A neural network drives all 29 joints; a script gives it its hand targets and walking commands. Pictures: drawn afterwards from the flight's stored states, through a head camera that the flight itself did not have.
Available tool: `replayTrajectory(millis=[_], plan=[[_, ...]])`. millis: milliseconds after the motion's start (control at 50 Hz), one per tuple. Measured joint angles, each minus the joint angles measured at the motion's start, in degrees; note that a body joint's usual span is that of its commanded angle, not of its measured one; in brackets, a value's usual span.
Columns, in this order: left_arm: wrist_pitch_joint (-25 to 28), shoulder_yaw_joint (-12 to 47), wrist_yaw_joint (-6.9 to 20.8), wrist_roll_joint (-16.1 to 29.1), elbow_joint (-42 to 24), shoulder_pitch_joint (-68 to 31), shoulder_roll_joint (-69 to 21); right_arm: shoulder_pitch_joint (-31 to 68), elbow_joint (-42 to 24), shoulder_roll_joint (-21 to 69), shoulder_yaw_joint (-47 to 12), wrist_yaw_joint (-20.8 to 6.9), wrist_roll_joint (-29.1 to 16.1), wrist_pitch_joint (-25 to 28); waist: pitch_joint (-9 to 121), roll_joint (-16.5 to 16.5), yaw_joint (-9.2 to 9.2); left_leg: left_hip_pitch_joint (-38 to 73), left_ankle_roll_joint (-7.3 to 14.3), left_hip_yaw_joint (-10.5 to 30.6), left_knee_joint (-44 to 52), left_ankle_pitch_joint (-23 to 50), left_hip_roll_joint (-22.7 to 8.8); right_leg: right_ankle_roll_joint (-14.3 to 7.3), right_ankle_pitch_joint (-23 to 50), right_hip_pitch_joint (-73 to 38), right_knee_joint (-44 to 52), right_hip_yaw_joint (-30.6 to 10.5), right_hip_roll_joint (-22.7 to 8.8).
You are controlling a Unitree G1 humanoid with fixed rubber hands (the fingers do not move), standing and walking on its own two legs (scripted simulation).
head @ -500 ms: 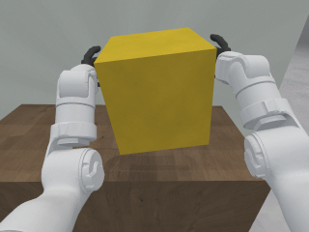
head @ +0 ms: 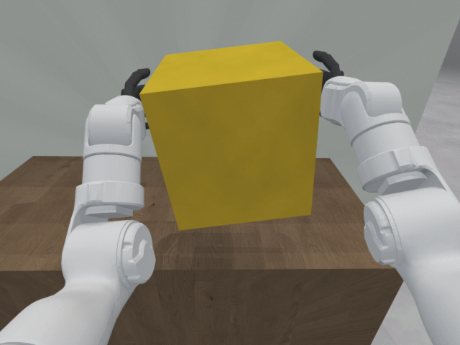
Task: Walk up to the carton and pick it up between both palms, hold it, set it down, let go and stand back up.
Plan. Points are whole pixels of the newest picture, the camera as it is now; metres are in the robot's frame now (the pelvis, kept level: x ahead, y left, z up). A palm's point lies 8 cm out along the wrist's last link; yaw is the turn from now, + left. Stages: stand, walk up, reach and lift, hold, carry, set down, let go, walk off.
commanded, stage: hold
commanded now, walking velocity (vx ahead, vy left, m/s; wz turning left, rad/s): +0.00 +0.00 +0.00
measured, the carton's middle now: (233, 129) +0.39 +0.00 +0.30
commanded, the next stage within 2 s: set down in 0.74 s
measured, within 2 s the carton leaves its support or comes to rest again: neither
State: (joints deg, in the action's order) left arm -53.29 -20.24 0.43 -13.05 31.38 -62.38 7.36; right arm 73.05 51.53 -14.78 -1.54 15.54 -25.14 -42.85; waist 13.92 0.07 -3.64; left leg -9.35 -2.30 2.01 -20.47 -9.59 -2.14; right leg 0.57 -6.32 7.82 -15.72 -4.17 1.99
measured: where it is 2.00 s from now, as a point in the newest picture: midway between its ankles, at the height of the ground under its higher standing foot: outside the picture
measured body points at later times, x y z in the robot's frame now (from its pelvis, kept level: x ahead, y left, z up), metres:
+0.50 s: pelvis +0.00 +0.00 +0.00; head -0.11 +0.01 +0.44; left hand +0.38 +0.16 +0.34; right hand +0.37 -0.15 +0.37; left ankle +0.02 +0.14 -0.75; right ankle +0.03 -0.13 -0.75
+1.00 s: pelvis +0.00 +0.00 +0.00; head -0.10 +0.01 +0.44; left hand +0.38 +0.16 +0.37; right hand +0.37 -0.15 +0.41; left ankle +0.02 +0.13 -0.75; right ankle +0.03 -0.13 -0.75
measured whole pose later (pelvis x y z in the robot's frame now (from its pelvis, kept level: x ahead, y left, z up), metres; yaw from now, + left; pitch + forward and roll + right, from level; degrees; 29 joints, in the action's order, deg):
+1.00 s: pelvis +0.00 +0.00 +0.00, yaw +0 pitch -1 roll -1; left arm -48.6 -26.3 0.0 -13.1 34.6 -68.6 7.4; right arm 81.4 59.1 -14.5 4.1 12.2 -18.3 -37.9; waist 13.9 0.1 -3.6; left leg -9.4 -2.0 2.0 -20.6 -9.9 -2.1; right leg 0.7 -6.6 7.8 -15.8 -4.2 2.0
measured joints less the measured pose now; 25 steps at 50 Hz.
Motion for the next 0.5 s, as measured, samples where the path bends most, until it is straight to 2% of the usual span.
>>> replayTrajectory(millis=[500], plan=[[0.0, -0.1, 0.0, 0.0, 0.0, 0.0, 0.0, 0.0, 0.0, 0.0, -0.1, 0.0, 0.0, -0.1, 0.0, 0.0, -0.01, 0.0, 0.0, 0.0, -0.1, 0.0, 0.0, 0.0, 0.1, 0.0, 0.0, 0.0, 0.0]])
